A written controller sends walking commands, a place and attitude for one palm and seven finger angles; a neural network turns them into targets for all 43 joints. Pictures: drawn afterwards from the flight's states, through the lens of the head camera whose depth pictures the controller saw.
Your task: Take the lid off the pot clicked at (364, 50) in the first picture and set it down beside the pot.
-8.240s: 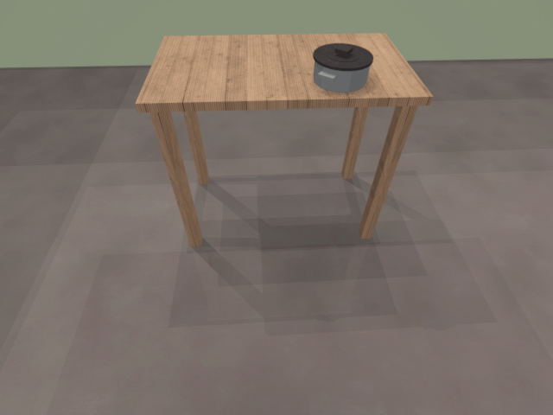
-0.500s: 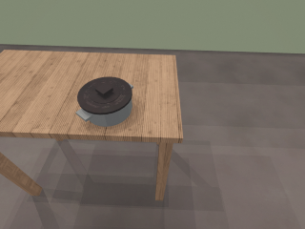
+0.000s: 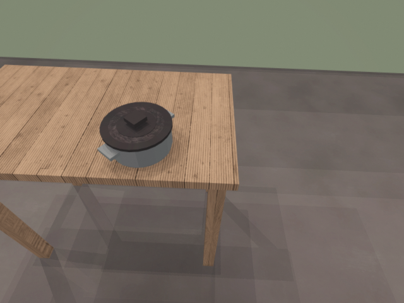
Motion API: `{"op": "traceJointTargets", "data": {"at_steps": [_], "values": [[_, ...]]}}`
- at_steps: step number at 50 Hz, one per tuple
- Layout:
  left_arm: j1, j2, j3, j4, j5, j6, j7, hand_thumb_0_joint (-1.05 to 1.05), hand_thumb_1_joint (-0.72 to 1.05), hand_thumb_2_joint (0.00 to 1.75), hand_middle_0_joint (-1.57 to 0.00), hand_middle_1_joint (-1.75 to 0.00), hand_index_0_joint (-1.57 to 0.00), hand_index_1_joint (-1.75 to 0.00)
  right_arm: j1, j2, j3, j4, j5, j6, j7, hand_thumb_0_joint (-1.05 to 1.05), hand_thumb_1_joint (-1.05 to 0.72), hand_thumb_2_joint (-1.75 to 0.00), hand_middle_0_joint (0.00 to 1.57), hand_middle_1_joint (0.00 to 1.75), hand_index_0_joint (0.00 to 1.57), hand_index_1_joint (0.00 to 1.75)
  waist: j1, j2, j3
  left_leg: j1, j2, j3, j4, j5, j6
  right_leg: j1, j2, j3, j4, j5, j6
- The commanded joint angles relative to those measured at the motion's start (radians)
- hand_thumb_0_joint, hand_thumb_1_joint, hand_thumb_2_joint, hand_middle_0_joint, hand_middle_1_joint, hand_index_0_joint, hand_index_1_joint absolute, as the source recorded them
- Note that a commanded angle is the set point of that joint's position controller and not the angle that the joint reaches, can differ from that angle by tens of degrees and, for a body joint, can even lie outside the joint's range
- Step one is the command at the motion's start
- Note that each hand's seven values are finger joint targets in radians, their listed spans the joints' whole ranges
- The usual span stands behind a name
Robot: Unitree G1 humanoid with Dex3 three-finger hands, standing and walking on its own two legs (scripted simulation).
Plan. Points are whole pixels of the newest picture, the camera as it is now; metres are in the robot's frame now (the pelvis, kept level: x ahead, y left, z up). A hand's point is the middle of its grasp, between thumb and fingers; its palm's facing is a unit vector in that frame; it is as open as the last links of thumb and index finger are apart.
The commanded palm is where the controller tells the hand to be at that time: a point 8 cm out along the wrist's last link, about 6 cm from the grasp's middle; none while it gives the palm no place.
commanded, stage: shuffle to correct the standing spot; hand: left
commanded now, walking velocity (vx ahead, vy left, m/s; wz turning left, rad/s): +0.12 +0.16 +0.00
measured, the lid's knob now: (135, 118) +0.52 +0.21 +0.06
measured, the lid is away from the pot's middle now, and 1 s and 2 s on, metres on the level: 0.00 0.00 0.00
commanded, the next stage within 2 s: come to a stop and stand still in 0.92 s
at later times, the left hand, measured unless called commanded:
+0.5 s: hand out of the picture +0.07 +0.21 -0.17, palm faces +0.05 -0.97 -0.24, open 7.4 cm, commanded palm none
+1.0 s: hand out of the picture +0.08 +0.25 -0.17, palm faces +0.10 -0.95 -0.28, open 7.3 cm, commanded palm none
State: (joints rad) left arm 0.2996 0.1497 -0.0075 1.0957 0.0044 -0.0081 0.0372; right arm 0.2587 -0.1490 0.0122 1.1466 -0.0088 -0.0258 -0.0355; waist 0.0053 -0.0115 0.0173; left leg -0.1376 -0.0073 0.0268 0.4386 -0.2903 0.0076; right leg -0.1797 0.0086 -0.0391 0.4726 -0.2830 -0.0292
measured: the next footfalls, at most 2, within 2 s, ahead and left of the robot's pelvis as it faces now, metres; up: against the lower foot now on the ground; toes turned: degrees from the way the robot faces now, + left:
right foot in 0.60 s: +0.14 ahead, -0.07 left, +0.00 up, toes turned -5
left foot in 1.08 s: +0.13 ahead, +0.18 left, +0.00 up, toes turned +0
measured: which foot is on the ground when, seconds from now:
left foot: down 0.00-0.60, up 0.62-1.00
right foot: down 0.00-0.30, up 0.32-0.58, down 0.60-1.00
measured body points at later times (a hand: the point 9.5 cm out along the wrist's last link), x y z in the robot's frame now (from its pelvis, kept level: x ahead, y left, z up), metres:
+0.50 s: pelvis +0.05 +0.03 -0.01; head +0.07 +0.02 +0.44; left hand +0.07 +0.26 -0.16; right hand +0.00 -0.19 -0.17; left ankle -0.03 +0.11 -0.74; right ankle +0.04 -0.07 -0.69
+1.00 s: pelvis +0.09 +0.04 +0.00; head +0.11 +0.04 +0.45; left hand +0.07 +0.30 -0.14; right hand +0.20 -0.20 -0.14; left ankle +0.11 +0.21 -0.69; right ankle +0.10 -0.06 -0.74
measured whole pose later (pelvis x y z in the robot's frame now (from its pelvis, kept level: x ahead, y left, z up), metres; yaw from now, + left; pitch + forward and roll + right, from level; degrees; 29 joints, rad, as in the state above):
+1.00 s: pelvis +0.09 +0.04 +0.00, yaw +1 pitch +0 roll +5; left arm 0.31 0.21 0.05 0.99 0.04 0.02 0.04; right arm 0.14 -0.21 -0.06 0.95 0.00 0.06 0.00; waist 0.06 -0.07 0.07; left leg -0.43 0.01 0.03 0.82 -0.36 -0.07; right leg -0.28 -0.11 -0.05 0.56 -0.28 -0.01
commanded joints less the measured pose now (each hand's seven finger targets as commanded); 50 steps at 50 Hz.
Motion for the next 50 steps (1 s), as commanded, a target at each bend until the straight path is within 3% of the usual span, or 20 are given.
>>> {"op": "traceJointTargets", "data": {"at_steps": [1,6,9,12,13,14,15,17,19,26,28,29,30,31,34,36,38,42,48,50], "values": [[0.080,0.121,0.027,-0.033,0.008,-0.018,0.004,0.00,0.90,0.90,-0.20,-0.30,-0.20,-0.30,0.064,-0.098,-0.015,-0.027,0.002,-0.005,0.001,0.00,-0.90,-0.90,0.20,0.30,0.20,0.30,0.010,-0.004,0.041,-0.068,0.074,-0.067,-0.039,0.107,0.021,-0.005,-0.130,0.139,-0.087,0.134,-0.027],[0.113,0.169,0.056,-0.045,0.012,-0.009,0.004,0.00,0.90,0.90,-0.20,-0.30,-0.20,-0.30,0.059,-0.085,-0.022,-0.056,-0.008,0.015,0.011,0.00,-0.90,-0.90,0.20,0.30,0.20,0.30,0.030,-0.118,0.106,-0.213,0.009,0.001,0.094,-0.084,0.003,-0.005,-0.238,0.290,-0.205,-0.156,-0.099],[0.106,0.179,0.072,-0.066,0.015,-0.010,0.008,0.00,0.90,0.90,-0.20,-0.30,-0.20,-0.30,0.064,-0.083,-0.028,-0.070,-0.009,0.015,0.013,0.00,-0.90,-0.90,0.20,0.30,0.20,0.30,0.025,-0.134,0.118,-0.209,0.023,-0.003,0.118,-0.080,0.003,-0.045,-0.290,0.339,-0.212,-0.132,-0.133],[0.070,0.155,0.071,-0.084,0.016,-0.009,0.007,0.00,0.90,0.90,-0.20,-0.30,-0.20,-0.30,0.137,-0.073,-0.026,-0.050,-0.007,0.004,0.017,0.00,-0.90,-0.90,0.20,0.30,0.20,0.30,-0.006,-0.041,0.085,-0.072,0.033,-0.011,-0.013,-0.009,0.012,-0.104,-0.207,0.193,-0.084,-0.031,-0.093],[0.052,0.135,0.066,-0.092,0.015,-0.004,0.003,0.00,0.90,0.90,-0.20,-0.30,-0.20,-0.30,0.168,-0.091,-0.028,-0.039,-0.008,-0.001,0.017,0.00,-0.90,-0.90,0.20,0.30,0.20,0.30,-0.020,0.070,0.087,-0.016,0.069,-0.066,-0.061,0.048,0.032,-0.155,-0.137,0.112,0.011,-0.048,-0.068],[0.043,0.103,0.059,-0.105,0.019,0.001,0.000,0.00,0.90,0.90,-0.20,-0.30,-0.20,-0.30,0.213,-0.140,-0.037,-0.031,-0.013,-0.004,0.014,0.00,-0.90,-0.90,0.20,0.30,0.20,0.30,-0.033,0.221,0.074,0.044,0.171,-0.206,-0.099,0.140,0.087,-0.234,-0.051,-0.008,0.177,-0.103,-0.029],[0.010,0.079,0.047,-0.120,0.024,0.000,0.002,0.00,0.90,0.90,-0.20,-0.30,-0.20,-0.30,0.261,-0.149,-0.038,-0.023,-0.013,-0.004,0.008,0.00,-0.90,-0.90,0.20,0.30,0.20,0.30,-0.048,0.289,0.091,0.105,0.246,-0.316,-0.164,0.296,0.156,-0.356,-0.007,-0.053,0.338,-0.268,-0.004],[-0.015,0.086,0.046,-0.126,0.025,-0.003,0.005,0.00,0.90,0.90,-0.20,-0.30,-0.20,-0.30,0.271,-0.123,-0.025,-0.029,-0.012,-0.007,-0.003,0.00,-0.90,-0.90,0.20,0.30,0.20,0.30,-0.040,0.196,0.075,0.166,0.276,-0.315,-0.123,0.592,0.221,-0.449,-0.051,0.004,0.537,-0.300,-0.010],[-0.032,0.080,0.050,-0.129,0.020,-0.005,0.001,0.00,0.90,0.90,-0.20,-0.30,-0.20,-0.30,0.242,-0.124,-0.024,-0.049,-0.015,-0.011,-0.003,0.00,-0.90,-0.90,0.20,0.30,0.20,0.30,-0.026,0.109,0.054,0.169,0.271,-0.267,-0.087,0.730,0.236,-0.455,-0.074,0.008,0.591,-0.279,-0.010],[-0.022,0.056,0.050,-0.149,0.012,0.001,-0.005,0.00,0.90,0.90,-0.20,-0.30,-0.20,-0.30,0.176,-0.140,-0.031,-0.081,-0.014,-0.006,0.001,0.00,-0.90,-0.90,0.20,0.30,0.20,0.30,0.018,0.117,0.059,0.007,0.179,-0.120,-0.058,0.696,0.174,-0.200,-0.046,-0.061,0.276,-0.088,-0.005],[0.107,0.091,0.063,-0.118,0.013,-0.014,-0.001,0.00,0.90,0.90,-0.20,-0.30,-0.20,-0.30,0.153,-0.145,-0.038,-0.087,-0.003,-0.005,0.004,0.00,-0.90,-0.90,0.20,0.30,0.20,0.30,0.083,0.065,0.002,-0.046,0.141,-0.080,0.080,0.626,0.117,-0.001,-0.065,-0.047,0.054,0.116,-0.005],[0.197,0.146,0.077,-0.091,0.019,-0.027,0.008,0.00,0.90,0.90,-0.20,-0.30,-0.20,-0.30,0.164,-0.128,-0.041,-0.097,0.006,-0.008,0.008,0.00,-0.90,-0.90,0.20,0.30,0.20,0.30,0.113,-0.057,-0.060,-0.181,0.077,-0.038,0.245,0.407,0.067,0.206,-0.178,0.087,-0.006,0.294,-0.044],[0.261,0.239,0.099,-0.083,0.022,-0.033,0.020,0.00,0.90,0.90,-0.20,-0.30,-0.20,-0.30,0.191,-0.086,-0.043,-0.122,0.007,-0.006,0.011,0.00,-0.90,-0.90,0.20,0.30,0.20,0.30,0.110,-0.314,-0.113,-0.384,-0.074,0.025,0.515,-0.182,0.001,0.345,-0.470,0.479,-0.106,0.588,-0.180],[0.235,0.246,0.097,-0.086,0.005,-0.028,0.021,0.00,0.90,0.90,-0.20,-0.30,-0.20,-0.30,0.179,-0.115,-0.053,-0.125,-0.003,0.023,0.001,0.00,-0.90,-0.90,0.20,0.30,0.20,0.30,0.081,-0.229,-0.079,-0.398,-0.025,-0.075,0.666,-0.341,-0.017,0.238,-0.536,0.508,-0.138,0.584,-0.250],[0.088,0.171,0.090,-0.128,0.012,-0.019,0.039,0.00,0.90,0.90,-0.20,-0.30,-0.20,-0.30,0.086,-0.086,-0.058,-0.142,-0.016,0.058,0.018,0.00,-0.90,-0.90,0.20,0.30,0.20,0.30,0.042,-0.155,0.074,-0.463,0.033,-0.104,0.796,-0.220,-0.029,-0.001,-0.444,0.385,-0.152,0.416,-0.238],[0.053,0.162,0.086,-0.139,0.018,-0.021,0.036,0.00,0.90,0.90,-0.20,-0.30,-0.20,-0.30,0.082,-0.059,-0.060,-0.153,-0.015,0.077,0.033,0.00,-0.90,-0.90,0.20,0.30,0.20,0.30,0.013,-0.111,0.052,-0.412,0.024,-0.075,0.761,-0.141,-0.045,-0.074,-0.367,0.217,-0.138,0.455,-0.194],[0.030,0.184,0.092,-0.151,0.023,-0.019,0.031,0.00,0.90,0.90,-0.20,-0.30,-0.20,-0.30,0.081,-0.046,-0.064,-0.164,-0.006,0.085,0.039,0.00,-0.90,-0.90,0.20,0.30,0.20,0.30,0.002,-0.139,0.036,-0.374,0.022,-0.037,0.707,-0.092,-0.060,-0.121,-0.334,0.145,-0.135,0.434,-0.172],[0.025,0.227,0.101,-0.164,0.028,-0.011,0.019,0.00,0.90,0.90,-0.20,-0.30,-0.20,-0.30,0.013,-0.066,-0.070,-0.201,0.001,0.083,0.044,0.00,-0.90,-0.90,0.20,0.30,0.20,0.30,0.020,-0.158,0.015,-0.348,0.014,0.006,0.581,-0.035,-0.078,-0.109,-0.307,0.136,-0.125,0.399,-0.142],[0.045,0.294,0.115,-0.175,0.038,0.002,0.010,0.00,0.90,0.90,-0.20,-0.30,-0.20,-0.30,-0.099,-0.089,-0.073,-0.255,0.014,0.067,0.044,0.00,-0.90,-0.90,0.20,0.30,0.20,0.30,0.062,-0.200,0.006,-0.247,0.002,0.031,0.355,-0.082,-0.076,-0.100,-0.355,0.187,-0.078,0.438,-0.157],[0.031,0.301,0.118,-0.177,0.036,0.007,0.011,0.00,0.90,0.90,-0.20,-0.30,-0.20,-0.30,-0.073,-0.101,-0.076,-0.252,0.014,0.061,0.043,0.00,-0.90,-0.90,0.20,0.30,0.20,0.30,0.041,-0.178,-0.017,-0.153,-0.006,0.032,0.224,-0.044,-0.068,-0.116,-0.358,0.198,-0.035,0.445,-0.139]]}}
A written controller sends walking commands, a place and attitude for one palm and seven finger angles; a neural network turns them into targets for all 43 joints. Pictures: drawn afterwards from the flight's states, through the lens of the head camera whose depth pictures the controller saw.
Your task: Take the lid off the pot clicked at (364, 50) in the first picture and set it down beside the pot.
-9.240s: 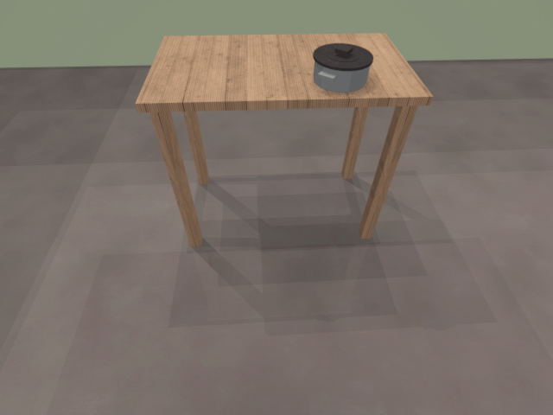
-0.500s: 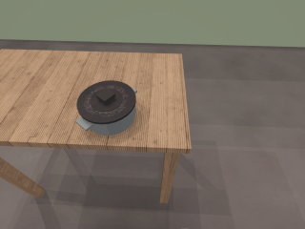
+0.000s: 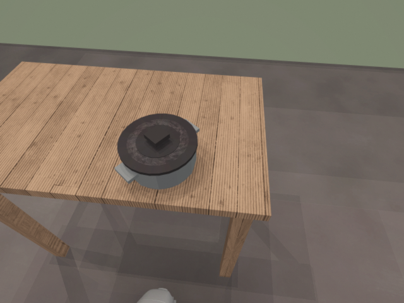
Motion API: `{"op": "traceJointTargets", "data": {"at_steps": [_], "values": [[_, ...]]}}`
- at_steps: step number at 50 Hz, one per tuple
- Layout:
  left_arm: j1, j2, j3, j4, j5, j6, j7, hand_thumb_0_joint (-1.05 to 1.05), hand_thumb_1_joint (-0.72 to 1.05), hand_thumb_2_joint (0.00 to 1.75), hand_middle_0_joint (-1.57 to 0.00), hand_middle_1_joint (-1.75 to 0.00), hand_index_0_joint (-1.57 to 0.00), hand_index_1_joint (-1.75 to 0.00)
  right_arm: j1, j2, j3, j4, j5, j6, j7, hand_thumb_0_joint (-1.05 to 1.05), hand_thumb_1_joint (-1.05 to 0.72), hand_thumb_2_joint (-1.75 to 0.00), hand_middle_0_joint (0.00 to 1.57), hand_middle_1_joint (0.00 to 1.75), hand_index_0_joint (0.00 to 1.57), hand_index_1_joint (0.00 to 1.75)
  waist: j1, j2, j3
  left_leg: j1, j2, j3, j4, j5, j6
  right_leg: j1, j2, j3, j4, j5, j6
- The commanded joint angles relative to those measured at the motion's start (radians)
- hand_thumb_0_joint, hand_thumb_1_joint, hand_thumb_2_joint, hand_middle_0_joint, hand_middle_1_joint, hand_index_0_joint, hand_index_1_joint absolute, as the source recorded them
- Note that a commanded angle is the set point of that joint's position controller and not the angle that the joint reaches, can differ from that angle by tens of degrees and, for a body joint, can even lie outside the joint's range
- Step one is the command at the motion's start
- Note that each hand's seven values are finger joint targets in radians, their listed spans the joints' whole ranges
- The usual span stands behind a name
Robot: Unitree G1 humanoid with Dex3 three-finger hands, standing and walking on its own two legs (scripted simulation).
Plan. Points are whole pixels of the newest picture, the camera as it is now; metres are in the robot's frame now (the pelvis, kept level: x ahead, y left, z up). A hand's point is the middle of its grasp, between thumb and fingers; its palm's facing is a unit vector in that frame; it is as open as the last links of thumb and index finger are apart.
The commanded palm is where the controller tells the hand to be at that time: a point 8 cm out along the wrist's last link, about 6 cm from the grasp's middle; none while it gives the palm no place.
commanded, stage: come to a stop and stand still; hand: left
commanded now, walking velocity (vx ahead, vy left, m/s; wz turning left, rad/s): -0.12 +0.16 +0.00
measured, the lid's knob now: (156, 135) +0.44 +0.16 +0.06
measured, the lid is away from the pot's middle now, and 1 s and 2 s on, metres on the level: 0.00 0.00 0.00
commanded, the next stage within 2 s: look again from close up in 1.32 s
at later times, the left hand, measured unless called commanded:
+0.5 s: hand out of the picture +0.00 +0.22 -0.17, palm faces +0.01 -0.97 -0.24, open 7.3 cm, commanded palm none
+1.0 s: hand out of the picture -0.04 +0.15 -0.18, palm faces +0.05 -0.99 -0.16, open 7.4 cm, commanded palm none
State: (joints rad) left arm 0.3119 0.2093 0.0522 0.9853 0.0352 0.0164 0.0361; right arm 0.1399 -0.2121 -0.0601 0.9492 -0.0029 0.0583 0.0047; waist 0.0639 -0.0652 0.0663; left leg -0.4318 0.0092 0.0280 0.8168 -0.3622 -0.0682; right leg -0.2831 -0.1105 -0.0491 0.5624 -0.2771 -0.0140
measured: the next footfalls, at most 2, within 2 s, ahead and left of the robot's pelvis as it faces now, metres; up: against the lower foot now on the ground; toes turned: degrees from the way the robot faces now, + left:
left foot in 0.08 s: +0.05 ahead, +0.14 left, +0.00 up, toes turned +0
right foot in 0.46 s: -0.04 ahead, -0.05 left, +0.00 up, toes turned -2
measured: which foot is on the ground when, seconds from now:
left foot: up 0.00-0.06, down 0.08-1.00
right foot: down 0.00-0.08, up 0.10-0.44, down 0.46-1.00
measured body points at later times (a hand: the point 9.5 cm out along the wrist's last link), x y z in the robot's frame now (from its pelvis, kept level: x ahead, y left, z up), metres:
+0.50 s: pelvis -0.02 +0.04 -0.01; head +0.00 +0.02 +0.44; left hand +0.00 +0.27 -0.15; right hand +0.00 -0.19 -0.17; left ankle +0.01 +0.15 -0.74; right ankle -0.08 -0.05 -0.74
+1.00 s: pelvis +0.00 +0.00 +0.00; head +0.00 +0.00 +0.45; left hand -0.04 +0.20 -0.16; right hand -0.03 -0.20 -0.17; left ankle +0.01 +0.15 -0.74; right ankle -0.08 -0.05 -0.74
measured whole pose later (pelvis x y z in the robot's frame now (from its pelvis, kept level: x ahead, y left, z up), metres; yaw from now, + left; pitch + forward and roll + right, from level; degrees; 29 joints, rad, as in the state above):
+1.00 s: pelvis +0.00 +0.00 +0.00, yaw +0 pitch -1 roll +1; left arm 0.38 0.09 -0.02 1.10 0.00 -0.01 0.05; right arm 0.30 -0.12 0.00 1.17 0.00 0.00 -0.04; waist -0.01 0.00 0.02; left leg -0.20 0.06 0.05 0.45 -0.22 -0.05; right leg -0.02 0.09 -0.03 0.38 -0.34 -0.10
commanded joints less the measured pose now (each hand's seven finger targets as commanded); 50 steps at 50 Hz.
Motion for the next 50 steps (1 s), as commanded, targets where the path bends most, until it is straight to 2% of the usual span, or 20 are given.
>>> {"op": "traceJointTargets", "data": {"at_steps": [1,3,4,5,6,7,8,10,13,17,20,22,23,24,26,29,32,34,42,50], "values": [[0.005,0.241,0.058,-0.065,0.002,-0.014,0.012,0.00,0.90,0.90,-0.20,-0.30,-0.20,-0.30,0.082,-0.039,-0.004,-0.041,0.008,-0.029,0.001,0.00,-0.90,-0.90,0.20,0.30,0.20,0.30,-0.038,-0.110,-0.085,0.216,-0.036,0.052,-0.275,0.082,0.012,-0.020,-0.218,0.191,-0.083,0.448,-0.130],[0.014,0.168,0.034,-0.077,-0.004,0.000,0.012,0.00,0.90,0.90,-0.20,-0.30,-0.20,-0.30,0.158,-0.074,-0.004,-0.010,0.010,-0.053,-0.007,0.00,-0.90,-0.90,0.20,0.30,0.20,0.30,-0.069,0.037,-0.123,0.408,0.061,0.005,-0.455,0.306,0.035,-0.099,-0.077,0.097,0.100,0.188,-0.057],[0.033,0.088,0.016,-0.092,-0.010,0.008,0.013,0.00,0.90,0.90,-0.20,-0.30,-0.20,-0.30,0.160,-0.141,-0.015,-0.020,-0.001,-0.061,-0.009,0.00,-0.90,-0.90,0.20,0.30,0.20,0.30,-0.064,0.301,-0.110,0.439,0.270,-0.219,-0.502,0.623,0.117,-0.239,0.061,0.000,0.285,-0.268,0.016],[0.041,0.075,0.007,-0.082,-0.015,0.019,0.023,0.00,0.90,0.90,-0.20,-0.30,-0.20,-0.30,0.183,-0.164,-0.009,-0.031,-0.005,-0.048,-0.017,0.00,-0.90,-0.90,0.20,0.30,0.20,0.30,-0.082,0.278,-0.121,0.283,0.322,-0.230,-0.479,0.809,0.198,-0.147,0.082,0.060,0.454,-0.360,0.020],[0.056,0.066,0.010,-0.085,-0.013,0.021,0.026,0.00,0.90,0.90,-0.20,-0.30,-0.20,-0.30,0.155,-0.142,0.005,-0.043,-0.017,-0.047,-0.016,0.00,-0.90,-0.90,0.20,0.30,0.20,0.30,-0.061,0.193,-0.083,0.206,0.324,-0.169,-0.472,0.788,0.233,-0.121,0.071,0.077,0.577,-0.317,0.009],[0.076,0.060,0.009,-0.051,-0.012,0.027,0.028,0.00,0.90,0.90,-0.20,-0.30,-0.20,-0.30,0.090,-0.107,0.017,-0.034,-0.016,-0.062,-0.029,0.00,-0.90,-0.90,0.20,0.30,0.20,0.30,-0.022,0.296,-0.127,0.179,0.273,-0.194,-0.501,0.687,0.196,-0.112,0.072,0.136,0.577,-0.243,0.027],[0.098,0.078,0.009,-0.028,-0.013,0.028,0.024,0.00,0.90,0.90,-0.20,-0.30,-0.20,-0.30,0.027,-0.086,0.028,-0.042,-0.015,-0.066,-0.033,0.00,-0.90,-0.90,0.20,0.30,0.20,0.30,0.000,0.291,-0.109,0.143,0.262,-0.199,-0.523,0.510,0.198,-0.100,0.071,0.138,0.579,-0.208,0.033],[0.091,0.081,0.006,-0.018,-0.010,0.019,0.005,0.00,0.90,0.90,-0.20,-0.30,-0.20,-0.30,0.026,-0.071,0.039,-0.039,-0.012,-0.076,-0.034,0.00,-0.90,-0.90,0.20,0.30,0.20,0.30,-0.011,0.214,-0.067,0.158,0.212,-0.162,-0.536,0.431,0.198,-0.105,0.076,0.113,0.515,-0.141,0.046],[0.050,0.079,-0.001,-0.021,-0.013,0.023,-0.005,0.00,0.90,0.90,-0.20,-0.30,-0.20,-0.30,0.078,-0.074,0.031,-0.008,-0.011,-0.075,-0.043,0.00,-0.90,-0.90,0.20,0.30,0.20,0.30,-0.046,0.155,-0.025,0.195,0.239,-0.198,-0.546,0.382,0.222,-0.122,0.079,0.094,0.430,-0.163,0.052],[0.021,0.048,-0.014,-0.036,-0.014,0.023,-0.012,0.00,0.90,0.90,-0.20,-0.30,-0.20,-0.30,0.139,-0.095,0.010,0.029,-0.017,-0.064,-0.046,0.00,-0.90,-0.90,0.20,0.30,0.20,0.30,-0.083,0.176,-0.069,0.326,0.242,-0.228,-0.522,0.350,0.232,-0.106,0.081,0.057,0.194,-0.234,0.047],[0.045,0.034,-0.019,-0.024,-0.023,0.012,-0.009,0.00,0.90,0.90,-0.20,-0.30,-0.20,-0.30,0.154,-0.103,0.004,0.049,-0.013,-0.062,-0.043,0.00,-0.90,-0.90,0.20,0.30,0.20,0.30,-0.077,0.182,-0.116,0.327,0.230,-0.226,-0.476,0.370,0.214,0.011,0.090,0.057,-0.026,-0.160,0.022],[0.090,0.034,-0.023,0.005,-0.021,-0.003,-0.001,0.00,0.90,0.90,-0.20,-0.30,-0.20,-0.30,0.155,-0.079,0.006,0.062,-0.001,-0.059,-0.038,0.00,-0.90,-0.90,0.20,0.30,0.20,0.30,-0.064,0.094,-0.134,0.264,0.163,-0.158,-0.395,0.289,0.151,0.157,0.082,0.066,-0.234,0.051,0.012],[0.081,0.062,-0.024,0.007,-0.022,-0.010,0.005,0.00,0.90,0.90,-0.20,-0.30,-0.20,-0.30,0.157,-0.047,0.010,0.067,0.006,-0.058,-0.033,0.00,-0.90,-0.90,0.20,0.30,0.20,0.30,-0.068,-0.004,-0.111,0.190,0.116,-0.106,-0.347,0.224,0.113,0.201,0.028,0.139,-0.262,0.119,-0.007],[0.064,0.076,-0.027,0.003,-0.020,-0.014,0.009,0.00,0.90,0.90,-0.20,-0.30,-0.20,-0.30,0.148,-0.028,0.018,0.062,0.008,-0.058,-0.031,0.00,-0.90,-0.90,0.20,0.30,0.20,0.30,-0.076,-0.067,-0.082,0.159,0.064,-0.043,-0.313,0.133,0.086,0.172,-0.045,0.201,-0.270,0.173,-0.035],[0.015,0.057,-0.031,0.004,-0.024,-0.028,0.008,0.00,0.90,0.90,-0.20,-0.30,-0.20,-0.30,0.126,-0.017,0.026,0.083,-0.004,-0.047,-0.029,0.00,-0.90,-0.90,0.20,0.30,0.20,0.30,-0.080,-0.177,0.010,0.192,0.035,-0.012,-0.305,0.089,0.061,0.046,-0.064,0.223,-0.289,0.183,-0.088],[0.023,0.048,-0.034,0.005,-0.028,-0.029,0.004,0.00,0.90,0.90,-0.20,-0.30,-0.20,-0.30,0.168,-0.006,0.034,0.127,-0.004,-0.046,-0.030,0.00,-0.90,-0.90,0.20,0.30,0.20,0.30,-0.089,-0.004,0.060,0.244,0.049,-0.031,-0.344,0.156,0.065,-0.012,-0.038,0.201,-0.287,0.124,-0.073],[0.062,0.040,-0.039,0.025,-0.033,-0.031,0.005,0.00,0.90,0.90,-0.20,-0.30,-0.20,-0.30,0.190,-0.001,0.042,0.155,-0.002,-0.051,-0.034,0.00,-0.90,-0.90,0.20,0.30,0.20,0.30,-0.076,0.072,0.085,0.241,0.069,-0.043,-0.375,0.188,0.070,0.007,-0.010,0.185,-0.291,0.114,-0.050],[0.083,0.032,-0.040,0.042,-0.032,-0.029,0.006,0.00,0.90,0.90,-0.20,-0.30,-0.20,-0.30,0.196,0.006,0.046,0.168,0.001,-0.050,-0.037,0.00,-0.90,-0.90,0.20,0.30,0.20,0.30,-0.070,0.069,0.126,0.229,0.070,-0.042,-0.382,0.182,0.071,-0.004,-0.004,0.183,-0.306,0.093,-0.038],[0.134,0.017,-0.044,0.077,-0.034,-0.043,0.012,0.00,0.90,0.90,-0.20,-0.30,-0.20,-0.30,0.231,0.008,0.051,0.191,0.007,-0.067,-0.048,0.00,-0.90,-0.90,0.20,0.30,0.20,0.30,-0.066,0.046,-0.001,0.276,0.084,-0.026,-0.374,0.282,0.072,0.142,-0.006,0.164,-0.260,0.429,-0.009],[0.169,-0.008,-0.047,0.099,-0.031,-0.045,0.018,0.00,0.90,0.90,-0.20,-0.30,-0.20,-0.30,0.217,0.017,0.052,0.196,0.012,-0.071,-0.054,0.00,-0.90,-0.90,0.20,0.30,0.20,0.30,-0.067,0.034,0.013,0.291,0.091,-0.023,-0.372,0.319,0.078,0.142,-0.002,0.150,-0.247,0.518,0.007]]}}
